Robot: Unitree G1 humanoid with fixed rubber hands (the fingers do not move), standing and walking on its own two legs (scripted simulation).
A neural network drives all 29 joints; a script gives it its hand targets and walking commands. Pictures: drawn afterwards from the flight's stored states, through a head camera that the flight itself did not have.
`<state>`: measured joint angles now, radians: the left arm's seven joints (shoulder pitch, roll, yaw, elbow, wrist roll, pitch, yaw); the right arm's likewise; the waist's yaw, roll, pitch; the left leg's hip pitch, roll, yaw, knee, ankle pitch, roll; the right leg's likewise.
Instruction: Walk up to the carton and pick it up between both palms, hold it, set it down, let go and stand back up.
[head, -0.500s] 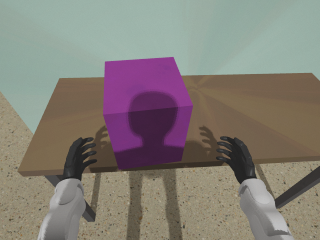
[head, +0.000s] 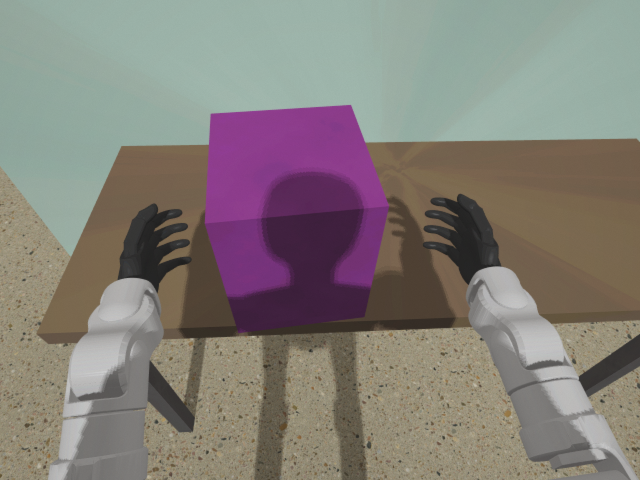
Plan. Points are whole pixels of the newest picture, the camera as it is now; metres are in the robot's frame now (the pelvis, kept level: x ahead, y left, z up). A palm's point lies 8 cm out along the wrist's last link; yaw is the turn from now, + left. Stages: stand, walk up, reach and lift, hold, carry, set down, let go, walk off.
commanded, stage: reach and lift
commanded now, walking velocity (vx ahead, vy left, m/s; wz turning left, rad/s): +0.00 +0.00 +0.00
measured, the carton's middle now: (292, 222) +0.46 +0.09 +0.05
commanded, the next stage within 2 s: none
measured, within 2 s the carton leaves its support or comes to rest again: neither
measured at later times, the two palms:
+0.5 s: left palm (136, 209) +0.37 +0.25 +0.16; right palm (464, 193) +0.44 -0.13 +0.15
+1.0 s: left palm (139, 154) +0.42 +0.25 +0.19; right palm (452, 136) +0.49 -0.11 +0.20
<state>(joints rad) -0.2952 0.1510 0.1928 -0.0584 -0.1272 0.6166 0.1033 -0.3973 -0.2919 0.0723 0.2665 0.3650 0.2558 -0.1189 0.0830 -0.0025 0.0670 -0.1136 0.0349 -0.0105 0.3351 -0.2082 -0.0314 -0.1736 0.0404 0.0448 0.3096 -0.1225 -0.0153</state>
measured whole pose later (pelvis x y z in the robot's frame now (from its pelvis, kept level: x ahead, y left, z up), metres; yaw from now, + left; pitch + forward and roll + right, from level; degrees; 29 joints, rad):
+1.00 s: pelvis +0.00 +0.00 +0.00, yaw +1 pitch +7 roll -1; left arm -1.00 0.30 0.11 0.70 -0.20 0.53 0.14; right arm -1.11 -0.35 0.06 0.97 0.42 0.33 -0.10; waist 0.12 0.01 -0.07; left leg -0.30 0.04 -0.04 0.39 -0.22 -0.04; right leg -0.32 0.05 0.01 0.29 -0.10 -0.02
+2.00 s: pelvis -0.01 +0.00 -0.02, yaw +2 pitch +18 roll -1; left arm -0.95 0.12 0.16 1.23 -0.13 -0.16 0.16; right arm -1.03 -0.18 -0.03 1.27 0.21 -0.09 -0.05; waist 0.13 -0.01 -0.20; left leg -0.60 0.03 -0.05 0.51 -0.23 -0.04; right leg -0.62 0.04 0.01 0.43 -0.13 -0.01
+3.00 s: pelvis +0.02 +0.01 +0.00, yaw +2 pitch +6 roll -1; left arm -0.70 -0.16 0.55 0.73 0.39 0.01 0.07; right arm -0.78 0.06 -0.55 0.97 -0.39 -0.18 0.00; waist 0.11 -0.01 -0.02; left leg -0.23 0.02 -0.03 0.34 -0.21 -0.02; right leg -0.25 0.02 0.01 0.26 -0.12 0.00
